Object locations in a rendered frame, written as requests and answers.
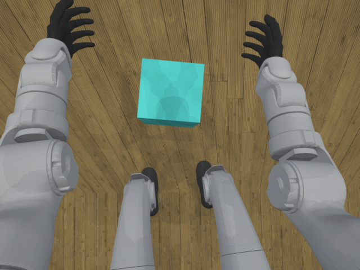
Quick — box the robot right hand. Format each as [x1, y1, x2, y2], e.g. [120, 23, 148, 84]
[241, 14, 283, 69]

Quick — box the carton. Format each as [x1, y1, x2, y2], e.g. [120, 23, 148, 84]
[137, 58, 204, 128]

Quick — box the right robot upper arm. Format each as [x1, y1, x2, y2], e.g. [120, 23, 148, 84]
[267, 160, 360, 270]

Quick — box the right robot forearm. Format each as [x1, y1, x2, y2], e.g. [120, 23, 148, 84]
[255, 57, 347, 199]

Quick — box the left robot upper arm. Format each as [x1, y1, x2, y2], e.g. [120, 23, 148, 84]
[0, 139, 79, 270]

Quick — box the left robot thigh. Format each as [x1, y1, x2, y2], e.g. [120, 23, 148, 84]
[110, 179, 156, 270]

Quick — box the robot left hand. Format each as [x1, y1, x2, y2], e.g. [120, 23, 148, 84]
[47, 0, 95, 59]

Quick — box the right robot shin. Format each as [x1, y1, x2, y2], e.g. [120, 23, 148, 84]
[204, 165, 232, 178]

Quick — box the left robot forearm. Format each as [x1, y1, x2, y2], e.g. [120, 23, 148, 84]
[0, 38, 72, 147]

